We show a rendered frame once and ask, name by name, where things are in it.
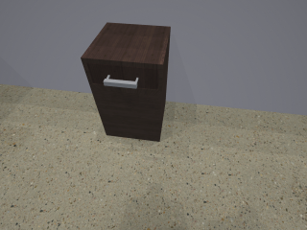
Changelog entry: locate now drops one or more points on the cabinet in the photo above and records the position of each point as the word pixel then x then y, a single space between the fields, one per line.
pixel 135 113

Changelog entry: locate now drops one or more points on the handle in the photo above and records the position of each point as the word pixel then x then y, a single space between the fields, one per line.
pixel 120 83

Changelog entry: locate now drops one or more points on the drawer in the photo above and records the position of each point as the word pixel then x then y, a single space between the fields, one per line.
pixel 148 78

